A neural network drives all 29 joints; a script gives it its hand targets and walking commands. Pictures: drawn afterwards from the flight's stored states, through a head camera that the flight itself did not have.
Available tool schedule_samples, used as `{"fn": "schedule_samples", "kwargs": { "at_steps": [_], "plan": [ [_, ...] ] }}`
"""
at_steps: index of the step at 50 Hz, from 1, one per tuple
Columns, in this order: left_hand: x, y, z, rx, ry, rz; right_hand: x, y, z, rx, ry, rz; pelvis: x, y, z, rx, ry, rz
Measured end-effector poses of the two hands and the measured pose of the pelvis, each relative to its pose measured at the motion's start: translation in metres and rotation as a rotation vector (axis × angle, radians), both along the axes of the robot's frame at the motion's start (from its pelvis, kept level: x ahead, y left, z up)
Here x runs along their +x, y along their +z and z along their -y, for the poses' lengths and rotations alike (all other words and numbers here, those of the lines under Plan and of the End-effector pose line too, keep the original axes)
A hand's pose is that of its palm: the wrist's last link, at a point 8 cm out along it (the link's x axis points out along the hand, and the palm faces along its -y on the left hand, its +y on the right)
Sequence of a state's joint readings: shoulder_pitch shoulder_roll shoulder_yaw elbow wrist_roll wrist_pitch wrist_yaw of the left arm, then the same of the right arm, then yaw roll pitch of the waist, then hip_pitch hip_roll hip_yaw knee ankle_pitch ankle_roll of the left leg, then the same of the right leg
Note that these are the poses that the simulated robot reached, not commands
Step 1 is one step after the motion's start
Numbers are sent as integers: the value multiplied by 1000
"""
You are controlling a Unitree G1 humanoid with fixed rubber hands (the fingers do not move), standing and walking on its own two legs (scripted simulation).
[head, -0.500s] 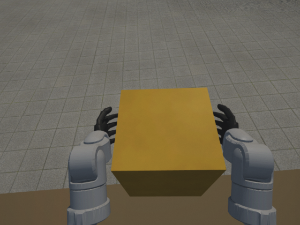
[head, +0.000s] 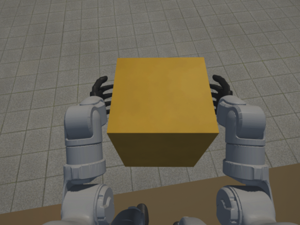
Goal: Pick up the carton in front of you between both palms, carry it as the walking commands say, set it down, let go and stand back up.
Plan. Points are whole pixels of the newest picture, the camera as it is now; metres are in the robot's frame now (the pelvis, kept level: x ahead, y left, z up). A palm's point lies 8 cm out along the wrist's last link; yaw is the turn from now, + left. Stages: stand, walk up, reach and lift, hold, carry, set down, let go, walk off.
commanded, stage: carry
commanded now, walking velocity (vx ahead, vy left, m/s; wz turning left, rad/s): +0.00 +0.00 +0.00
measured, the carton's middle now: (159, 118) +0.38 +0.00 +0.01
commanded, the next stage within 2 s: none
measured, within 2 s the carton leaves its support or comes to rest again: neither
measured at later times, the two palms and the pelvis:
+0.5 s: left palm (110, 81) +0.42 +0.11 +0.12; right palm (237, 77) +0.42 -0.19 +0.12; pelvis +0.06 -0.03 +0.01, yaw +1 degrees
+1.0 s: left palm (109, 93) +0.39 +0.11 +0.12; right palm (240, 90) +0.39 -0.19 +0.12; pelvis +0.04 -0.03 +0.00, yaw +0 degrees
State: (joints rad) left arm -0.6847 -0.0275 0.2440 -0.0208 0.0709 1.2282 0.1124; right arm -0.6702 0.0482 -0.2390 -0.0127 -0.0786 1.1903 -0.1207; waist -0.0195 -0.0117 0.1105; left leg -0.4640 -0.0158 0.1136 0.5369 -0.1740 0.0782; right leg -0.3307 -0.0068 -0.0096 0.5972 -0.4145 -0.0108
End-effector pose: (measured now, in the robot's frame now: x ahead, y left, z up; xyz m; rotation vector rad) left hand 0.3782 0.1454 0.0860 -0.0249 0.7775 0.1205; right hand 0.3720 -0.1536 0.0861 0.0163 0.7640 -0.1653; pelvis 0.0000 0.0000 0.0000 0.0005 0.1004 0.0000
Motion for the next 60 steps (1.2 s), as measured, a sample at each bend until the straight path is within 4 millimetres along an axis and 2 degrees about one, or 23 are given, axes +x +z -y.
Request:
{"fn": "schedule_samples", "kwargs": {
  "at_steps": [11, 25, 33, 43, 51, 60],
  "plan": [
    [27, 19, 11, 0, 43, 83, 39, 20, 11, 27, 11, 83, 41, 5, 18, 9, 7, -18],
    [42, 35, 32, 29, 5, 63, 51, 35, 32, -2, 24, 62, 63, 9, 34, 20, 7, -4],
    [38, 35, 39, 40, 1, 53, 47, 33, 39, -4, 32, 53, 60, 5, 39, 23, -2, 3],
    [28, 29, 35, 34, -10, 46, 34, 30, 35, -19, 29, 45, 51, 0, 36, 21, -6, 16],
    [10, 30, 31, 37, -16, 43, 15, 30, 31, -17, 25, 42, 37, -1, 30, 15, -4, 37],
    [-12, 38, 23, 40, -21, 43, -7, 40, 23, -23, 29, 42, 20, 1, 23, 7, -6, 58]
  ]
}}
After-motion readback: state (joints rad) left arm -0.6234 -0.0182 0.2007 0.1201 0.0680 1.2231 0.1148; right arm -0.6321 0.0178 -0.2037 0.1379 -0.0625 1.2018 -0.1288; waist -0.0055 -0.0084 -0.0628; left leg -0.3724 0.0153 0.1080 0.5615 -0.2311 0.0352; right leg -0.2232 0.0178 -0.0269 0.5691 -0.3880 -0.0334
